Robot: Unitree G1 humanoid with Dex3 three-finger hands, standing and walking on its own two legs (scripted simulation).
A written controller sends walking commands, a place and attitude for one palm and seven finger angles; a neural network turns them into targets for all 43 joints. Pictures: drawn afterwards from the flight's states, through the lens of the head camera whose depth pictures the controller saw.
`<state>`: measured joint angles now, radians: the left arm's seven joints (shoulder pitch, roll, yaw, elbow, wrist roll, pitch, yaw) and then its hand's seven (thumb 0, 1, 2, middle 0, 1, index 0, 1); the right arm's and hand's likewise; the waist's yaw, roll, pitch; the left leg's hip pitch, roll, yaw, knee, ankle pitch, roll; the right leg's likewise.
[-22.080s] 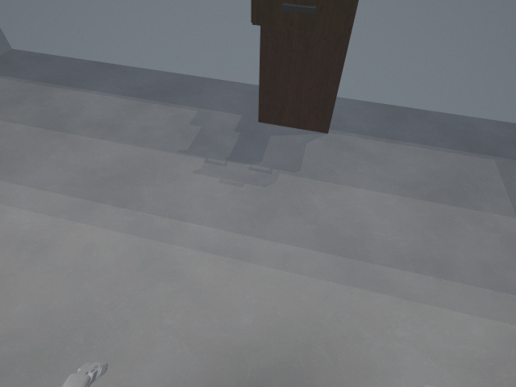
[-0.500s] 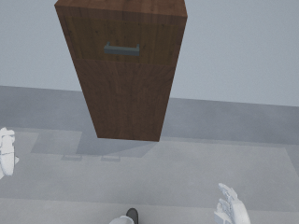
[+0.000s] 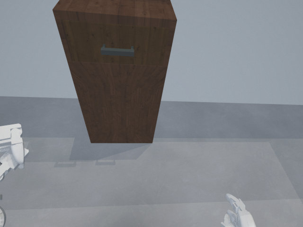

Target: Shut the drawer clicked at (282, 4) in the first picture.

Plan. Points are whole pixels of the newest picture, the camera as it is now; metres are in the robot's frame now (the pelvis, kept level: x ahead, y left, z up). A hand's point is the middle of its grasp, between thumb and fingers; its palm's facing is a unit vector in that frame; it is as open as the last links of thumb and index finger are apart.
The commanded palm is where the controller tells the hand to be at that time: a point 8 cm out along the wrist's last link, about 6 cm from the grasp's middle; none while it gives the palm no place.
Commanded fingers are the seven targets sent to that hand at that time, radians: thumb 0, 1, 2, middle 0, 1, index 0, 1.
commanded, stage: stop stepping back and stand still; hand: left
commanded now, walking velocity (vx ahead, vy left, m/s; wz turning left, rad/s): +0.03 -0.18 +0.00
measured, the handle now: (118, 49) +0.77 +0.19 +0.04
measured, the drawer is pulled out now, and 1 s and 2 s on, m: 0.00 0.00 0.00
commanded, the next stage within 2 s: let the arm hang, fingers relaxed in 0.34 s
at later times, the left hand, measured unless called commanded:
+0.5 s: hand (34, 176) +0.19 +0.26 +0.09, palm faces +0.33 -0.87 -0.38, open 3.2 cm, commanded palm none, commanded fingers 0.00 0.90 0.90 -1.24 -1.43 -1.24 -1.43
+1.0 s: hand out of the picture -0.07 +0.21 -0.16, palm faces +0.10 -0.96 -0.25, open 5.1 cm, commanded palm none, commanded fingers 0.00 0.90 0.90 -0.24 -0.34 -0.24 -0.34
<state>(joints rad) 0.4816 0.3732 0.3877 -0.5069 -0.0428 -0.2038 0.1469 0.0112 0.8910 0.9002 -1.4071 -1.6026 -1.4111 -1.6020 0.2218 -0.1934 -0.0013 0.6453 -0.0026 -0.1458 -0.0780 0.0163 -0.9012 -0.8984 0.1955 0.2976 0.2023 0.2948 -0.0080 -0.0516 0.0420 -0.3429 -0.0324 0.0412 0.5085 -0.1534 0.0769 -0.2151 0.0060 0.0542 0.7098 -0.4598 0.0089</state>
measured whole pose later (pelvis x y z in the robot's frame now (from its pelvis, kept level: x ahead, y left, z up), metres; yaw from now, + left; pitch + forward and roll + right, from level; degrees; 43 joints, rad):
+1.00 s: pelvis -0.02 +0.02 +0.01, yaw +4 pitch -2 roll -1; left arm 0.34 0.21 0.02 1.08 0.01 0.03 0.02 0.01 0.91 0.90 -0.60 -0.77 -0.61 -0.75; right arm 0.27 -0.17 -0.01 1.05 -0.01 0.02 -0.03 0.01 -0.91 -0.90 0.20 0.30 0.20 0.29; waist 0.01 0.03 0.07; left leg -0.28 -0.02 -0.03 0.47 -0.16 0.02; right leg -0.16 -0.01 -0.04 0.44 -0.26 0.00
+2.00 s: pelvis +0.00 -0.01 +0.01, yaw +3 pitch -2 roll +0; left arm 0.30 0.10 0.01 1.16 0.01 -0.01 0.04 0.00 0.91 0.90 -0.20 -0.30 -0.20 -0.30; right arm 0.28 -0.12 -0.02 1.14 -0.01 0.00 -0.05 0.01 -0.91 -0.90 0.19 0.30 0.20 0.29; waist 0.00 0.02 0.06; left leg -0.22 0.02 -0.02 0.45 -0.19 -0.01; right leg -0.12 0.03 -0.02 0.43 -0.28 -0.03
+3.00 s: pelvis +0.01 -0.01 +0.01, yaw +2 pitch -2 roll +0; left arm 0.29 0.12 0.02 1.15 0.01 -0.01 0.04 0.00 0.91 0.90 -0.20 -0.30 -0.20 -0.30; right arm 0.27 -0.12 -0.02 1.15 -0.01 0.00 -0.05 0.00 -0.90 -0.90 0.20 0.30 0.20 0.29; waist 0.00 0.01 0.06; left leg -0.20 0.01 -0.01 0.43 -0.19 -0.01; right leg -0.10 0.02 -0.02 0.41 -0.28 -0.02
